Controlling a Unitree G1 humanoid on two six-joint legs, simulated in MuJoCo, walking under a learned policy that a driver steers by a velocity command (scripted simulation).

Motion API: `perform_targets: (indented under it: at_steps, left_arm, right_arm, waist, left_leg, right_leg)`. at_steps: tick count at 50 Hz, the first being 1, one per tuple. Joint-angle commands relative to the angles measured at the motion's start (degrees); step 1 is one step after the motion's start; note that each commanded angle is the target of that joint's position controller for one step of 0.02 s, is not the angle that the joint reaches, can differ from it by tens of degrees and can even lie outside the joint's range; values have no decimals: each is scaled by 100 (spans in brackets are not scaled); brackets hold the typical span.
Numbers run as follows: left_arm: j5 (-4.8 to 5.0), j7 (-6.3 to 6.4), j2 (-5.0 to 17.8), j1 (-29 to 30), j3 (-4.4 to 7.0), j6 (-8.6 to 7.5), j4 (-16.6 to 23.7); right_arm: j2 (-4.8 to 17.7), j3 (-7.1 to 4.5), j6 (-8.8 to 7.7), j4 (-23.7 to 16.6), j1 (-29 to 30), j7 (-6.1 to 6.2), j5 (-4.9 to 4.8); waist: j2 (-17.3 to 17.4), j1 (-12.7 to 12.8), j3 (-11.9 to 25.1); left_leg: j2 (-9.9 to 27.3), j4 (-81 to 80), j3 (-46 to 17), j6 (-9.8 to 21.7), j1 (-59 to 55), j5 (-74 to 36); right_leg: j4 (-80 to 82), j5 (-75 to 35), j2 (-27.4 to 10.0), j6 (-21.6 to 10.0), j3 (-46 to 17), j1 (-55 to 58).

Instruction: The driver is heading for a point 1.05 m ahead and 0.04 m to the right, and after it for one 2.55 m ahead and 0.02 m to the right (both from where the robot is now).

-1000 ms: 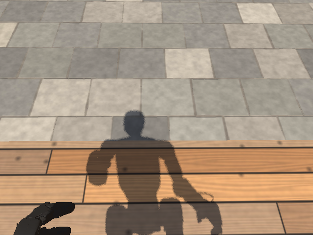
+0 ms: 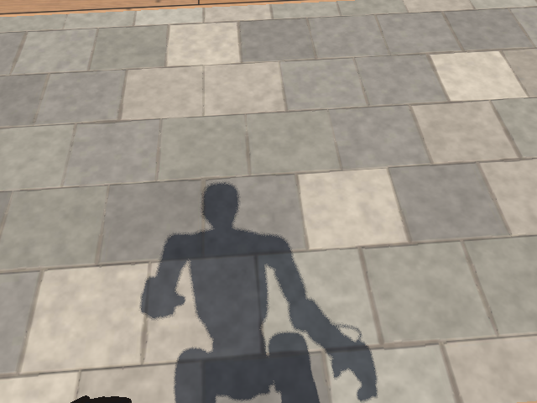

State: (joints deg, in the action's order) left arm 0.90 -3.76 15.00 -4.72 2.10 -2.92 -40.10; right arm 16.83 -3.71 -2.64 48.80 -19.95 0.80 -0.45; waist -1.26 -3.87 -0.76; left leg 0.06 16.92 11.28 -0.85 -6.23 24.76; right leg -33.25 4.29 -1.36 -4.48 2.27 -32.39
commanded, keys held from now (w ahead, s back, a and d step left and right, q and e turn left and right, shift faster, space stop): w+e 0.16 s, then w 0.84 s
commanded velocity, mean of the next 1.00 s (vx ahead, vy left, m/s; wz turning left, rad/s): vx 0.50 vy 0.00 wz -0.20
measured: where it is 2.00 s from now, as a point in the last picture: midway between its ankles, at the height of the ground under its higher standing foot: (293, 205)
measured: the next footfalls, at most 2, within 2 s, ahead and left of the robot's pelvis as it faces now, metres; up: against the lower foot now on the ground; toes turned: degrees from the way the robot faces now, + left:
right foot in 0.02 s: +0.18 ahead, -0.10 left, +0.00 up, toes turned -3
left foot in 0.50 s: +0.49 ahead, +0.08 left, +0.00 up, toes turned -11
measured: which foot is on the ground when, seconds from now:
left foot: down 0.00-0.04, up 0.06-0.48, down 0.50-1.00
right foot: up 0.00-0.00, down 0.02-0.52, up 0.54-1.00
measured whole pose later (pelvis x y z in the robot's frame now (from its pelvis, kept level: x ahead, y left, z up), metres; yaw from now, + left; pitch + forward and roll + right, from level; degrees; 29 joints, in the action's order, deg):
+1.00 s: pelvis +0.56 -0.05 +0.01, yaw -11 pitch +3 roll +2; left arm 0.8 -2.3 14.3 -2.1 1.9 -4.4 -38.4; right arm 16.6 -3.0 -3.2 49.8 -22.8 -0.2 -1.1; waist -1.7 -5.7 -0.9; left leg -2.1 14.5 0.9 1.1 -2.7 19.6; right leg -29.8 0.6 -2.7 -1.3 -0.7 -32.0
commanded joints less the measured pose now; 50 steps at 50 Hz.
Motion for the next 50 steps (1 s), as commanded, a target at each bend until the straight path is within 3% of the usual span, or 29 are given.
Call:
perform_targets:
  at_steps: [1,2,3,4,5,6,7,9,11,15,18,20,23,24,25,26,27,28,29,30,31,32,35,37,42,47,50]
  left_arm:
    - [23,85,1254,-1602,544,-20,74]
    - [51,175,1957,-2005,710,6,40]
    - [68,183,1684,-2102,602,-29,139]
    - [4,193,1339,-1987,492,-54,115]
    - [7,209,1188,-1664,450,-73,145]
    - [7,220,1036,-1276,401,-64,223]
    - [-46,239,885,-999,345,-63,324]
    - [-77,271,821,-774,329,-70,421]
    - [-68,325,901,-845,340,-108,350]
    - [-31,401,970,-1170,343,-102,135]
    - [-3,392,1055,-1491,350,-94,-41]
    - [17,391,1057,-1617,355,-69,-139]
    - [0,418,1106,-1634,385,-3,-233]
    - [1,422,1106,-1530,383,21,-222]
    - [-27,420,977,-1498,331,37,-200]
    - [-121,429,732,-1512,218,44,-75]
    - [-24,415,277,-2352,91,-60,-36]
    - [24,397,676,-2119,139,-123,-98]
    - [100,376,994,-1502,230,-158,39]
    - [67,383,942,-1085,208,-176,144]
    - [-15,379,881,-879,218,-192,209]
    - [-45,375,828,-950,240,-176,192]
    - [-45,372,573,-1140,200,-87,117]
    - [-77,383,482,-795,164,-72,229]
    - [-51,309,312,73,94,-152,393]
    - [16,166,373,756,101,-229,637]
    - [-8,119,573,437,181,-264,597]
  right_arm:
    - [1066,-226,54,-418,180,155,10]
    - [374,16,-99,-712,-374,61,191]
    - [412,72,-343,-726,-134,-40,139]
    - [787,-44,-487,-897,504,-128,-118]
    - [748,-10,-566,-1004,780,-138,-152]
    - [724,-27,-579,-981,859,-98,-20]
    - [781,-80,-525,-966,793,-69,65]
    - [667,-85,-376,-929,546,-74,105]
    - [505,-40,-280,-928,590,-61,125]
    - [263,75,-307,-1091,1433,-103,104]
    - [328,70,-359,-1207,1905,-180,3]
    - [430,39,-393,-1293,2079,-229,-6]
    - [564,-19,-434,-1299,1868,-272,8]
    - [635,-66,-448,-1216,1525,-263,17]
    - [824,-171,-459,-1025,854,-233,48]
    - [1140,-250,-464,-910,-74,-202,119]
    - [1577,-386,-398,-698,-570,-233,115]
    - [1037,-244,-380,-682,-655,-263,-37]
    - [781,-157,-361,-741,-273,-239,-35]
    - [715,-119,-323,-814,83,-221,44]
    - [624,-81,-309,-814,301,-227,87]
    - [516,-35,-330,-822,420,-222,126]
    - [545,-40,-370,-738,430,-220,46]
    - [707,-87,-359,-653,355,-181,29]
    - [824,-109,-269,-429,39,-118,-35]
    - [902,-135,-133,-149,-372,-93,-74]
    - [1033,-187,-47,-94,-266,-44,-88]
  waist:
    - [367,1169,1008]
    - [-1014,852,1707]
    - [-883,977,2460]
    - [-547,1148,1802]
    - [-216,984,1142]
    - [117,731,682]
    - [17,504,471]
    - [-147,262,391]
    - [-175,249,295]
    - [-263,618,102]
    - [-310,856,-18]
    - [-302,891,-109]
    - [-432,704,-116]
    - [-448,481,26]
    - [-322,165,491]
    - [163,-202,1356]
    - [1869,63,2043]
    - [1584,-133,1901]
    - [1016,-189,1056]
    - [524,-86,632]
    - [410,35,259]
    - [551,203,215]
    - [670,369,192]
    - [529,322,60]
    - [489,24,-107]
    - [518,-143,-303]
    - [641,168,-89]
  left_leg:
    - [1184,2990,-72,373,1072,-5974]
    - [287,5267,-161,-28,3739,-1893]
    - [-350,6196,-1406,-53,4775,891]
    - [30,6316,-1767,79,5321,506]
    - [275,5891,-1669,165,5325,3]
    - [471,5348,-1611,140,5048,-298]
    - [611,4997,-1614,88,4604,-506]
    - [665,4640,-1540,-72,4158,-683]
    - [657,4133,-1389,-245,4080,-1100]
    - [484,2356,-1265,-290,3741,-2790]
    - [343,1681,-1289,-204,3633,-3282]
    - [323,1397,-1363,-58,3835,-3001]
    - [255,1174,-1333,209,3681,-2299]
    - [133,1011,-1187,331,3192,-2183]
    - [102,971,-1124,510,2199,-2307]
    - [948,1149,-2047,888,653,-2456]
    - [2093,658,-4606,1813,-1300,-1165]
    - [2163,61,-5475,1765,-1358,131]
    - [2005,-34,-4709,1517,-696,256]
    - [1774,-103,-4063,1381,17,-253]
    - [1588,-251,-3642,1399,620,-869]
    - [1417,-365,-3315,1348,967,-1374]
    - [1250,-654,-2707,1439,1347,-2186]
    - [1257,-824,-2435,1494,1385,-2551]
    - [974,-889,-1709,1239,1340,-2773]
    - [1312,-599,-1797,1171,663,-2866]
    - [1420,-14,-1781,1005,289,-4025]
  right_leg:
    - [258,106,318,-554,-123,2712]
    - [306,524,-1222,-1575,-2956,5136]
    - [1300,1038,-1832,-2038,-5063,5828]
    - [1467,1033,-1629,-1672,-4235,5443]
    - [1510,715,-1393,-1455,-3473,4580]
    - [1602,207,-1165,-1301,-2917,3685]
    - [1742,-314,-997,-1244,-2557,3002]
    - [1974,-789,-830,-1285,-2229,2315]
    - [2100,-1222,-728,-1272,-1776,1925]
    - [2123,-824,-392,-888,-1167,1717]
    - [2093,-199,-621,-835,-1386,2018]
    - [1867,-186,-843,-799,-1596,2494]
    - [1479,-763,-1106,-652,-1824,3034]
    - [1113,-1448,-1002,-555,-1738,3064]
    - [286,-2106,-677,-411,-1493,2940]
    - [-1271,-1218,-286,-190,-1166,2146]
    - [-3324,1768,642,267,-681,-44]
    - [-3964,2817,491,271,-1178,-876]
    - [-4130,2368,193,232,-1123,-1223]
    - [-3940,1913,-74,222,-876,-1117]
    - [-3571,1612,-236,247,-799,-1033]
    - [-3303,1385,-398,259,-806,-719]
    - [-2752,1197,-485,394,-643,-443]
    - [-2171,770,-539,509,-577,-653]
    - [-487,-729,-380,561,-374,-339]
    - [231,-623,-209,392,-329,-355]
    - [498,-38,-26,139,-206,254]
